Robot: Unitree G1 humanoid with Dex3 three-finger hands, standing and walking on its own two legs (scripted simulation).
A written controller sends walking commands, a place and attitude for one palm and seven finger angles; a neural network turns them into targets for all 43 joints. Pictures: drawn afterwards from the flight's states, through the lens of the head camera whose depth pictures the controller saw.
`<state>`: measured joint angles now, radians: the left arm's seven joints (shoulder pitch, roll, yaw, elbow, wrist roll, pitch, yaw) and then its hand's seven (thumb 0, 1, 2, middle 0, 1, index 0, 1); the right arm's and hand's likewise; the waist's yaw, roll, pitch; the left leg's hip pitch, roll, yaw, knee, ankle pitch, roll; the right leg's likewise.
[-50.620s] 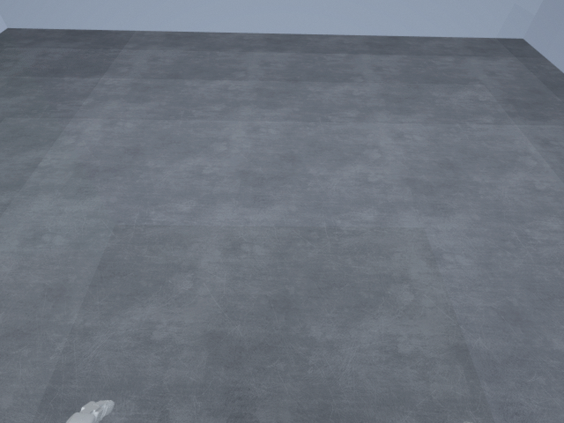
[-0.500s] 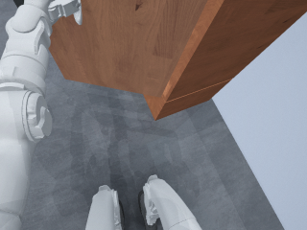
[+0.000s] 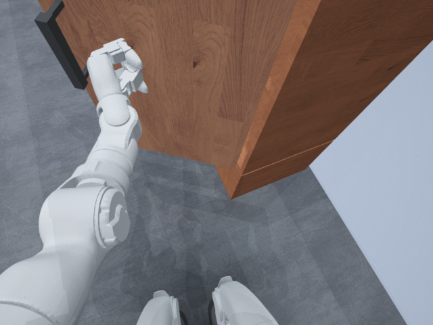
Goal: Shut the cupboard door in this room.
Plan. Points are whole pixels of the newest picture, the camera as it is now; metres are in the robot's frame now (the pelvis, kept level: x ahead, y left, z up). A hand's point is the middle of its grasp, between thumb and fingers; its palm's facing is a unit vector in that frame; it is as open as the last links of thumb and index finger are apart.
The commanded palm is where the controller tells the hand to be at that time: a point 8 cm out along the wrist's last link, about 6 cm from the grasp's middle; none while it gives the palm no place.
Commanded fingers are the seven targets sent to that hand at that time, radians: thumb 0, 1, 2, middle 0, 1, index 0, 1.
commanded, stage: pull the fist back off the door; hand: left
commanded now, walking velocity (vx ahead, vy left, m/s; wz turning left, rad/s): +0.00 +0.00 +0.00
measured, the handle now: (70, 48) +0.64 +0.17 +0.06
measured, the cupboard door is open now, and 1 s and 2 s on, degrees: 55 55 55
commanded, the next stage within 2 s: draw the hand back to the body in 0.40 s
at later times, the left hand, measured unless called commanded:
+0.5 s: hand (153, 107) +0.48 +0.03 +0.07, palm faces +0.15 -0.98 -0.09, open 3.1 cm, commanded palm +0.45 +0.09 +0.06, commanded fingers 0.00 0.90 0.90 -1.30 -1.50 -1.30 -1.50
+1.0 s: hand (66, 156) +0.36 +0.13 +0.15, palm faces +0.16 -0.99 -0.01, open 3.1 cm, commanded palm +0.31 +0.18 +0.15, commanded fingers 0.00 0.90 0.90 -1.16 -1.35 -1.16 -1.35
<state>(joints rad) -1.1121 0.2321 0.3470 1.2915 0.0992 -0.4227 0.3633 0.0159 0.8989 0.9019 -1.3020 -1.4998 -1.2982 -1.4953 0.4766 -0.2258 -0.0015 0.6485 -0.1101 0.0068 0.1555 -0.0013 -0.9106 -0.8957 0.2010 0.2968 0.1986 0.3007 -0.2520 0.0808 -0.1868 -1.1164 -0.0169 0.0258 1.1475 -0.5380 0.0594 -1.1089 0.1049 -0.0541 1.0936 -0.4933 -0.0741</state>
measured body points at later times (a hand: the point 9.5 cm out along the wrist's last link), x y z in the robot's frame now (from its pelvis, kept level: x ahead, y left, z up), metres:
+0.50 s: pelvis -0.02 -0.02 +0.00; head +0.10 -0.02 +0.44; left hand +0.47 +0.09 +0.08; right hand +0.03 -0.27 -0.13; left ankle -0.01 +0.08 -0.64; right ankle +0.00 -0.08 -0.64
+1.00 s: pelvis -0.01 -0.01 +0.06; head +0.02 -0.01 +0.51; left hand +0.35 +0.18 +0.15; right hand +0.11 -0.27 -0.05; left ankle -0.01 +0.08 -0.64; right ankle +0.00 -0.08 -0.64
